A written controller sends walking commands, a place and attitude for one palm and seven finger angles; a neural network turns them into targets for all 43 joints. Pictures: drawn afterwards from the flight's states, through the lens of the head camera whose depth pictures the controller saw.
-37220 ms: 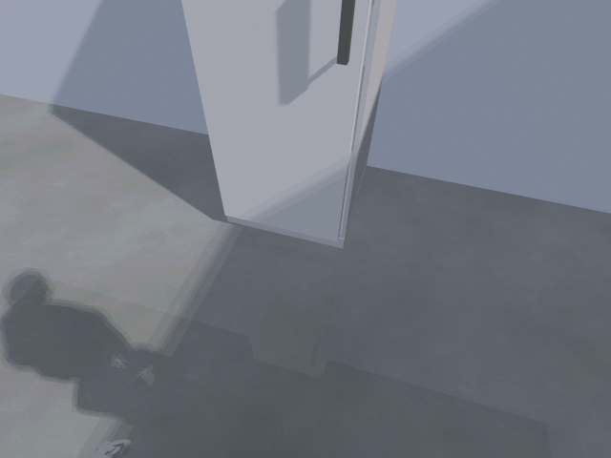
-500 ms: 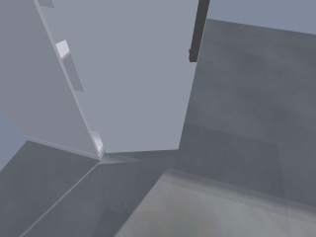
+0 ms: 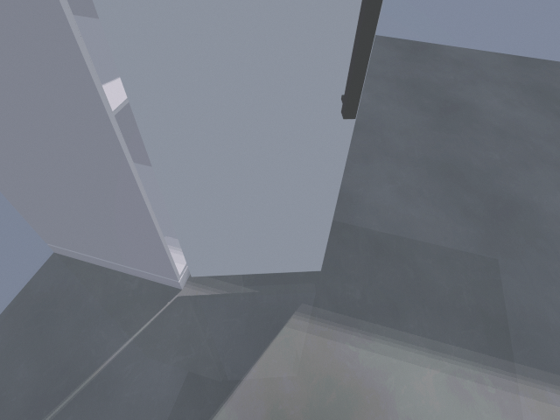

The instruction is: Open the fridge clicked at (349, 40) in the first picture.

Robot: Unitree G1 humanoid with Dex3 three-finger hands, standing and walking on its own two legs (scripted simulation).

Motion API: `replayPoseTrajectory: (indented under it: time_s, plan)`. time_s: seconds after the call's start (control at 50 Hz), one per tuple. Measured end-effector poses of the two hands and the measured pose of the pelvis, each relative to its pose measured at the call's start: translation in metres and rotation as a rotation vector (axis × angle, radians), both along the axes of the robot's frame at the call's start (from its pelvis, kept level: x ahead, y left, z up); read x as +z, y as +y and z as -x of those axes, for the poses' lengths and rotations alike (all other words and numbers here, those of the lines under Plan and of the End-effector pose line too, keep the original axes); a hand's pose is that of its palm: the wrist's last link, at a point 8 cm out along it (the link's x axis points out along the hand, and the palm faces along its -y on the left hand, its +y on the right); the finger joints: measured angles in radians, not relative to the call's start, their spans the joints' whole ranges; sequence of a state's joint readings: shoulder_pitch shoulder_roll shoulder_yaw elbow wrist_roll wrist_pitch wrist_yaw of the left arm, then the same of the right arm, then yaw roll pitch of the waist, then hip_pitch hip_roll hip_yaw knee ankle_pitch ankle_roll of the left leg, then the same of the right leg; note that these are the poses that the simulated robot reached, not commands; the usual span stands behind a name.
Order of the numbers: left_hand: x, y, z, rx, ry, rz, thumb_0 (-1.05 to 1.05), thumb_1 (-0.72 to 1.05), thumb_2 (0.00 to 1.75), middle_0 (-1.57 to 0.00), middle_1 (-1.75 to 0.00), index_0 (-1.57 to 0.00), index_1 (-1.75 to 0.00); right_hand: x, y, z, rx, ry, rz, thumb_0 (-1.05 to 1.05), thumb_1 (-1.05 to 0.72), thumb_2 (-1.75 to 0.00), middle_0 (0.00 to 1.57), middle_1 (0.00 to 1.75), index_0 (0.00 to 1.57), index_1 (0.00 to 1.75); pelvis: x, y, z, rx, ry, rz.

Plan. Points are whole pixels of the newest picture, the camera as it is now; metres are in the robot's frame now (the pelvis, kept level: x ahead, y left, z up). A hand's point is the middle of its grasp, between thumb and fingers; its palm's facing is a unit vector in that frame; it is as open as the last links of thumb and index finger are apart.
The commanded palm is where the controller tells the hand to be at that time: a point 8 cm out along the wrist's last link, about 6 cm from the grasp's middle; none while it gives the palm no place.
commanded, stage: look to check the result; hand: right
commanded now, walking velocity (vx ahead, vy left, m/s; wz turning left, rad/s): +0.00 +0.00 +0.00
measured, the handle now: (358, 48) +0.70 -0.09 +0.19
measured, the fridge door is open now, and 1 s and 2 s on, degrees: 70 70 70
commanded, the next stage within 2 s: stand and wait in 0.40 s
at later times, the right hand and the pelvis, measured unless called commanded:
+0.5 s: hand out of the picture +0.02 -0.17 -0.18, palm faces +0.02 +0.98 -0.19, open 7.4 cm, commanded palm none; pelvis +0.01 +0.01 +0.00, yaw +0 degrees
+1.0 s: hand out of the picture +0.02 -0.17 -0.17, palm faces +0.01 +0.98 -0.20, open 7.4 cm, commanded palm none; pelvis +0.02 +0.01 +0.00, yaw +0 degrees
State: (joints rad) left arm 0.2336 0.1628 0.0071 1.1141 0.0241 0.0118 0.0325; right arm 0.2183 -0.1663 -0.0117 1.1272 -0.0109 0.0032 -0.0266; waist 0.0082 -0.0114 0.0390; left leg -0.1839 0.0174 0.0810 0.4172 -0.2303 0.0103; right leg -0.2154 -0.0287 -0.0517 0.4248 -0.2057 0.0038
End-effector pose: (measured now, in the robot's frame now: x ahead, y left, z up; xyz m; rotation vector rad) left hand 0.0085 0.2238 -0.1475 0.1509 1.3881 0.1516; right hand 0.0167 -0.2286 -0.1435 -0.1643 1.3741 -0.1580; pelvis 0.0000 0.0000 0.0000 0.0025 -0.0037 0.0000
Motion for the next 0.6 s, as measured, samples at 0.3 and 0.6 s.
replayPoseTrajectory:
  time_s: [0.3,0.6]
  plan:
    - [0.001,0.003,-0.001,0.002,0.03,0.003,0.0,0.92,0.9,-0.2,-0.3,-0.19,-0.3,-0.001,0.01,0.008,-0.013,0.042,-0.011,0.01,-0.91,-0.9,0.2,0.3,0.2,0.3,0.001,0.006,-0.009,-0.001,-0.002,-0.001]
    - [0.001,0.004,-0.002,0.009,0.031,0.003,0.0,0.92,0.9,-0.2,-0.3,-0.19,-0.3,-0.001,0.014,-0.004,-0.007,0.02,-0.014,0.01,-0.91,-0.9,0.2,0.3,0.2,0.3,0.001,0.009,-0.013,0.0,-0.005,-0.001]
